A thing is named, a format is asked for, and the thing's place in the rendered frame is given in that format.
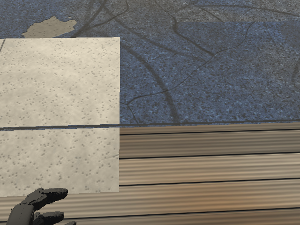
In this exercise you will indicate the robot left hand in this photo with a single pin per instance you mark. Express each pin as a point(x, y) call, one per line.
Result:
point(24, 212)

